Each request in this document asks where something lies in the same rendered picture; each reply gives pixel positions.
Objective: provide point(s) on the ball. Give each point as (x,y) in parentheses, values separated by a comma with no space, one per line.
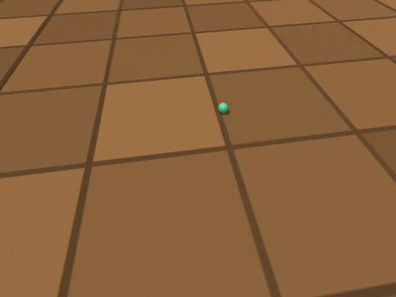
(223,107)

